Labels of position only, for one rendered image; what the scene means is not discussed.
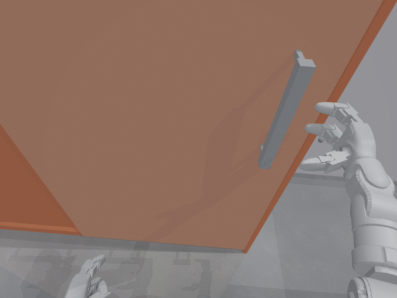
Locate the robot right forearm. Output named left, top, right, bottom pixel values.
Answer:
left=344, top=158, right=397, bottom=285

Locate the handle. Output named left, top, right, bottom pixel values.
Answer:
left=258, top=50, right=316, bottom=169

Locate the right robot hand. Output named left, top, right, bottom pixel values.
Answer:
left=300, top=102, right=376, bottom=174

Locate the wardrobe door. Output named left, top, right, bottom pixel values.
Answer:
left=0, top=0, right=383, bottom=250
left=0, top=124, right=77, bottom=228

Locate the left robot hand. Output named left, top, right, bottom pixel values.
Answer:
left=65, top=255, right=111, bottom=298

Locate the robot right upper arm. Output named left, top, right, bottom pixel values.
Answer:
left=347, top=276, right=397, bottom=298

